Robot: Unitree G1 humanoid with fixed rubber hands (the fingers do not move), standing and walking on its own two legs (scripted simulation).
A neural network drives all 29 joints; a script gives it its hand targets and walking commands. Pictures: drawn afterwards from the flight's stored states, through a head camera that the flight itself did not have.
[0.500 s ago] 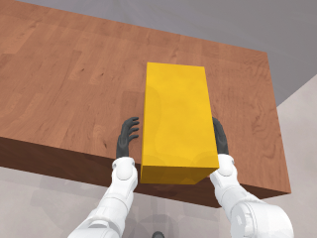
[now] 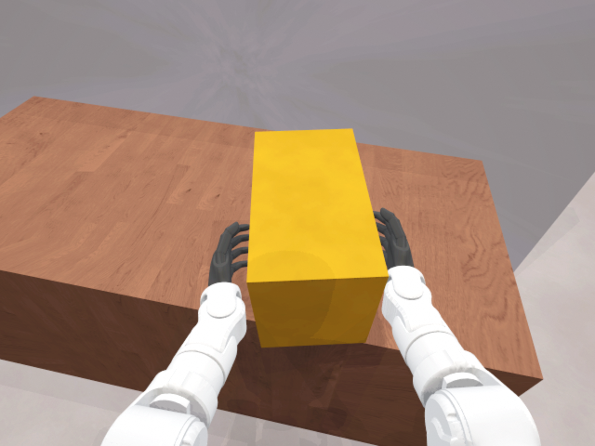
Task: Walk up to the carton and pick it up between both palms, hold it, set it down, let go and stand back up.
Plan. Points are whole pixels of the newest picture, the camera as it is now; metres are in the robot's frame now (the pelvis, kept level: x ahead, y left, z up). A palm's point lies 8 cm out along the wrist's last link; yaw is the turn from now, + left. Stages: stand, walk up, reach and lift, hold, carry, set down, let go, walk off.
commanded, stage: reach and lift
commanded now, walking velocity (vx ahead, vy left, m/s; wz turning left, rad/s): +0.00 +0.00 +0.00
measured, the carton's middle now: (308, 234) +0.45 -0.05 +0.05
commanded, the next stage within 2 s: hold in 1.46 s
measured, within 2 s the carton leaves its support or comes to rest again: neither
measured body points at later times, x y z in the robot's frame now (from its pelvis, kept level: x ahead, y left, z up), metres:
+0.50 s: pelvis +0.05 +0.04 +0.03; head +0.02 +0.08 +0.48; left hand +0.44 +0.13 +0.14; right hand +0.42 -0.12 +0.16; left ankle +0.04 +0.15 -0.71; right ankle +0.04 -0.07 -0.71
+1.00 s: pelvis +0.03 +0.06 +0.03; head +0.00 +0.11 +0.48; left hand +0.40 +0.16 +0.18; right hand +0.38 -0.09 +0.18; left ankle +0.04 +0.15 -0.71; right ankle +0.04 -0.07 -0.71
